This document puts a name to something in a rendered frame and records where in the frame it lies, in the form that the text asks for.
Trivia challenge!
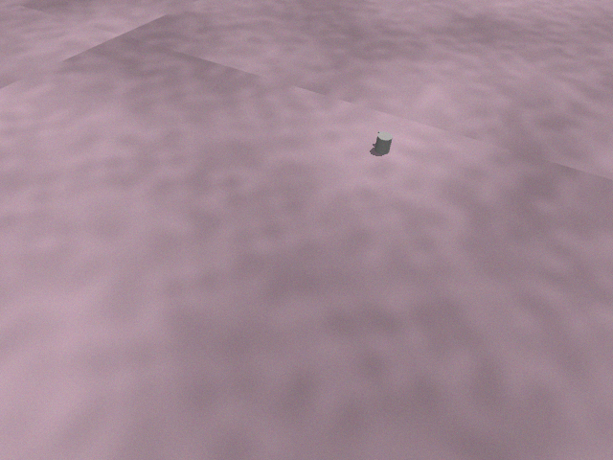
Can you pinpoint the mug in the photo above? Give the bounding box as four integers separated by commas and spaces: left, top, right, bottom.
375, 131, 393, 154

